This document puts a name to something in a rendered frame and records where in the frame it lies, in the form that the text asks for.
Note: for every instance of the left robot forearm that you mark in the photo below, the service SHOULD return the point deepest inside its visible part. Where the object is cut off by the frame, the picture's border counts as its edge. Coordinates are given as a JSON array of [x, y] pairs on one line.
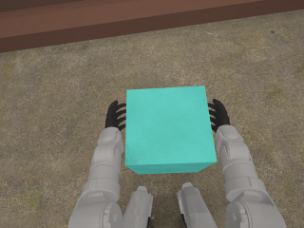
[[103, 179]]

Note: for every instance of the carton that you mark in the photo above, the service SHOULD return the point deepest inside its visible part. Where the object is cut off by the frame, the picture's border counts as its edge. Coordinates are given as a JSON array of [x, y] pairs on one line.
[[168, 130]]

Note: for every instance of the robot thigh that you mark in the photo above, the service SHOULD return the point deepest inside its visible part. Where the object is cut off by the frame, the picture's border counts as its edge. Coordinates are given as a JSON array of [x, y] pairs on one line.
[[138, 210], [193, 207]]

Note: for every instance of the right robot forearm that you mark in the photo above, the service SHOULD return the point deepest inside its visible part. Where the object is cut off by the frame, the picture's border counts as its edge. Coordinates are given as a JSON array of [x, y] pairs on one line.
[[241, 180]]

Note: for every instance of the robot left upper arm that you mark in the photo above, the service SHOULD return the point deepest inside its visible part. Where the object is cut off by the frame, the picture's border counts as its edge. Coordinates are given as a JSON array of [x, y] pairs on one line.
[[101, 214]]

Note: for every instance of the robot right upper arm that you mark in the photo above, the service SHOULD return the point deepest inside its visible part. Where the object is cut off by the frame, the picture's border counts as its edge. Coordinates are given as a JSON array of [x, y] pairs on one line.
[[241, 213]]

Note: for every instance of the robot left hand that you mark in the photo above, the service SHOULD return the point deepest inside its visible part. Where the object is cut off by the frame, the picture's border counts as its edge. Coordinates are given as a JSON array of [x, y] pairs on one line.
[[112, 116]]

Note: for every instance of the robot right hand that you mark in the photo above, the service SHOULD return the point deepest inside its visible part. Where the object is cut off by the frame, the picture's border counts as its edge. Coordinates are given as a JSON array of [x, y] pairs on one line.
[[221, 116]]

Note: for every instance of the right robot thigh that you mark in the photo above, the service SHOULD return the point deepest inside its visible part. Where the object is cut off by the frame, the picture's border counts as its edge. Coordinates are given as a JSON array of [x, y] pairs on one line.
[[193, 207]]

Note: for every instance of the left robot thigh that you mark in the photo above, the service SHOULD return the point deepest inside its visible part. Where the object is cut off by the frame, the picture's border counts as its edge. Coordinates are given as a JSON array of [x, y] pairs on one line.
[[138, 210]]

